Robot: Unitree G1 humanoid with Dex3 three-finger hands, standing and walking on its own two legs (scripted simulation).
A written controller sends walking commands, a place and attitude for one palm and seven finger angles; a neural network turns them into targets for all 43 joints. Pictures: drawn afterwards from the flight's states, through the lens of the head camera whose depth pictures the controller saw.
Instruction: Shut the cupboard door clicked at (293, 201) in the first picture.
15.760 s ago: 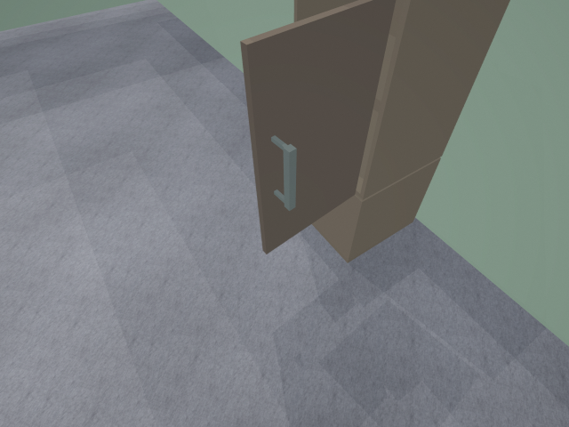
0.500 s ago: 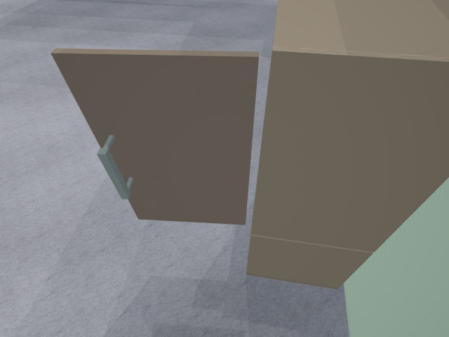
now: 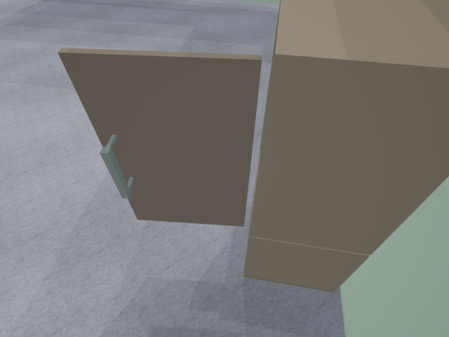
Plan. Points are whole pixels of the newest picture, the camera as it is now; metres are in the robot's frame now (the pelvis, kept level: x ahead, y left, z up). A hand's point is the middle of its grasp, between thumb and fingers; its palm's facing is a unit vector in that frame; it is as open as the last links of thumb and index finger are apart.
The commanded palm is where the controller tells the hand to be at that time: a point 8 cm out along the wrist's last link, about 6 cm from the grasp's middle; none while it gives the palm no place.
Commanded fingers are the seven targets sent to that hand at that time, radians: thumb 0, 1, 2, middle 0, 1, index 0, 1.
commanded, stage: look again from close up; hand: left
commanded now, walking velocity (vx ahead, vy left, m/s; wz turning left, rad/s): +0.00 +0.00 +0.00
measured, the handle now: (120, 168) +0.49 +0.30 -0.04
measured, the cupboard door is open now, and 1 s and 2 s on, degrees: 96 96 96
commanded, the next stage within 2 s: shuffle to correct the standing spot in 0.38 s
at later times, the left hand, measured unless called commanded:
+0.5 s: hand out of the picture +0.00 +0.19 -0.17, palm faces +0.02 -0.98 -0.20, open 7.4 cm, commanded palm none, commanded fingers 0.00 0.90 0.90 -0.20 -0.30 -0.20 -0.30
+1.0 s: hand out of the picture +0.03 +0.24 -0.18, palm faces +0.06 -0.98 -0.21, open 7.4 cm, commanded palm none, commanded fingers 0.00 0.90 0.90 -0.20 -0.30 -0.20 -0.30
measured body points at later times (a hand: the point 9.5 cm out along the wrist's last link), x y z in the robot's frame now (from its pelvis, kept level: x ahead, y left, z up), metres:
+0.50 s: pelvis -0.01 +0.01 +0.00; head +0.01 +0.01 +0.45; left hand +0.00 +0.24 -0.16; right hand -0.01 -0.21 -0.16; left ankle -0.04 +0.14 -0.74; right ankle -0.01 -0.09 -0.74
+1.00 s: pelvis +0.03 +0.06 -0.01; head +0.07 +0.06 +0.44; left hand +0.03 +0.29 -0.16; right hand -0.01 -0.15 -0.16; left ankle -0.04 +0.14 -0.74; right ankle -0.01 -0.05 -0.70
